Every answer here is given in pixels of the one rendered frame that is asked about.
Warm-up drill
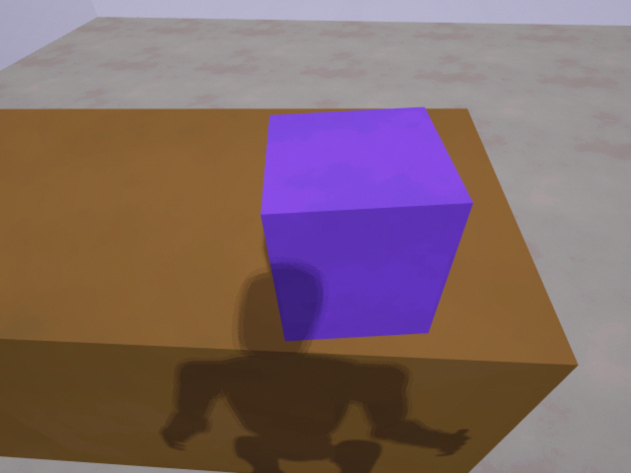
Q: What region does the carton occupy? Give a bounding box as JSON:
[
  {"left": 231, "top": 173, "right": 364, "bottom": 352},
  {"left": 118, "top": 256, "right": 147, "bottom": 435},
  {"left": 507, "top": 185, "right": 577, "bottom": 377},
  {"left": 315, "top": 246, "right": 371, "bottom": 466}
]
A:
[{"left": 260, "top": 106, "right": 473, "bottom": 341}]

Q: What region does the pedestal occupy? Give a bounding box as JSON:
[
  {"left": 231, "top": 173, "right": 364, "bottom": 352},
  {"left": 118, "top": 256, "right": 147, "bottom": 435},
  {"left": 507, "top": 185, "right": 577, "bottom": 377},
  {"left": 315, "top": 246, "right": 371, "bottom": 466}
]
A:
[{"left": 0, "top": 108, "right": 578, "bottom": 473}]

